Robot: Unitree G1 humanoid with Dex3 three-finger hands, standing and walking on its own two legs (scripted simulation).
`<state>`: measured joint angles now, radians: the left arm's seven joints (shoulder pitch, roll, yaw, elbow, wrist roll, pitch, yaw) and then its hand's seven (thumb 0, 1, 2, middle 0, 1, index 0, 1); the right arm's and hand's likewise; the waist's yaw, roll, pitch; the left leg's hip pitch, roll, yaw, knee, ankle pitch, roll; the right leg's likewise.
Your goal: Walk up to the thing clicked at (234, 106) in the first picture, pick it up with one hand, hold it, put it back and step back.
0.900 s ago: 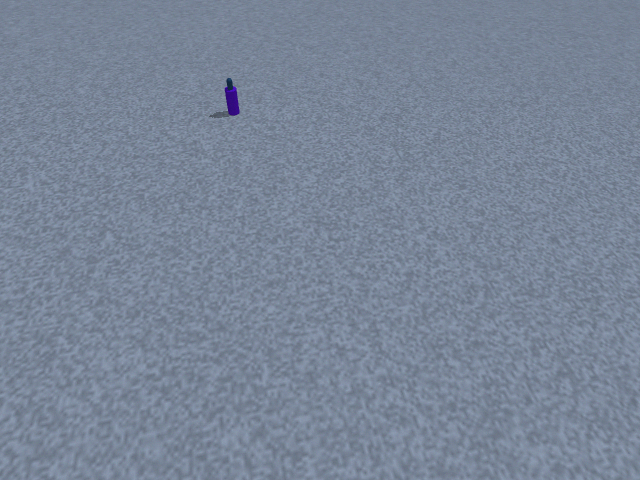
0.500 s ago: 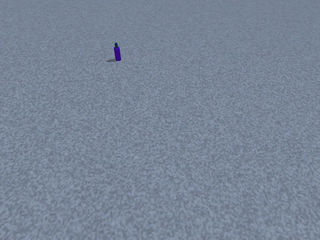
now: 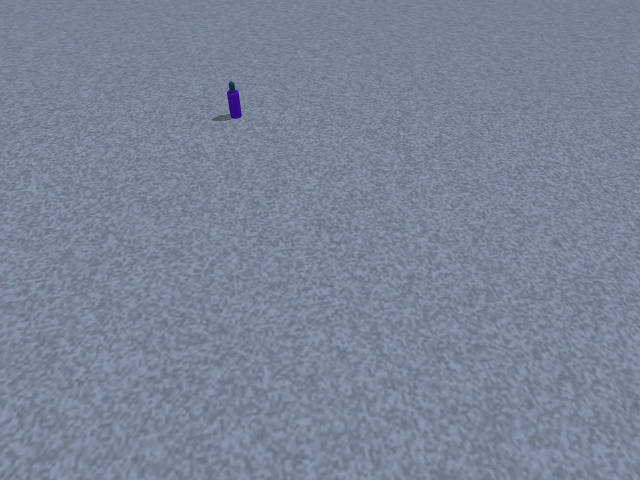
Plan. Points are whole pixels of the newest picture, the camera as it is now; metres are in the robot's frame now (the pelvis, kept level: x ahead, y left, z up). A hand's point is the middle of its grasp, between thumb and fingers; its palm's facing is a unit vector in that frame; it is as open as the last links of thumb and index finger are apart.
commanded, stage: stand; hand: left
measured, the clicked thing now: (233, 99) +2.12 +0.44 -0.68
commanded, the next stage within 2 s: walk up in 0.22 s
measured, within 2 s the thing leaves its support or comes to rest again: neither
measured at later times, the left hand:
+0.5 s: hand out of the picture +0.06 +0.34 -0.15, palm faces +0.08 -0.92 -0.38, open 7.4 cm
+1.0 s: hand (94, 318) +0.42 +0.39 -0.15, palm faces -0.04 -0.94 -0.33, open 7.4 cm
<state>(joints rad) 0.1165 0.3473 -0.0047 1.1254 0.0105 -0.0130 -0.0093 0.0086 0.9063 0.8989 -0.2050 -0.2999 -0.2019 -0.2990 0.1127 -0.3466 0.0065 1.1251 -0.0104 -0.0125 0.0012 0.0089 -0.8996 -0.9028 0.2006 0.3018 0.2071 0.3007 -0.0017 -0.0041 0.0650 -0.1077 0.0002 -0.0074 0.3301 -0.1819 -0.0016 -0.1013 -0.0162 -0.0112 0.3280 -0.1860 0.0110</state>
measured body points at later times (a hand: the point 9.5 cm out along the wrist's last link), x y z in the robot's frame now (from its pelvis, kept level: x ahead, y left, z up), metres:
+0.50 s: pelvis +0.06 +0.04 -0.01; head +0.06 +0.05 +0.44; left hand +0.06 +0.38 -0.13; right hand +0.18 -0.29 -0.11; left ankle +0.12 +0.19 -0.72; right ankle +0.00 -0.12 -0.75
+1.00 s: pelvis +0.31 +0.11 -0.02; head +0.32 +0.12 +0.43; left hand +0.42 +0.44 -0.12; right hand +0.32 -0.21 -0.13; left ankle +0.16 +0.22 -0.75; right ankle +0.51 -0.03 -0.72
